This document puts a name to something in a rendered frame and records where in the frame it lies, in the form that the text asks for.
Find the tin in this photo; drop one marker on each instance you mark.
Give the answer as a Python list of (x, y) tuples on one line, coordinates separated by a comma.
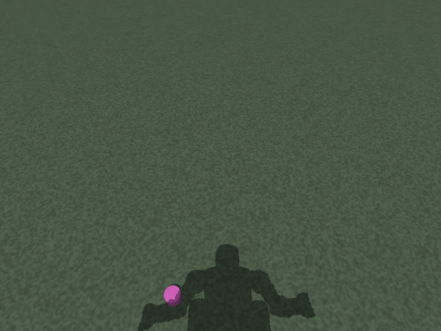
[(172, 295)]

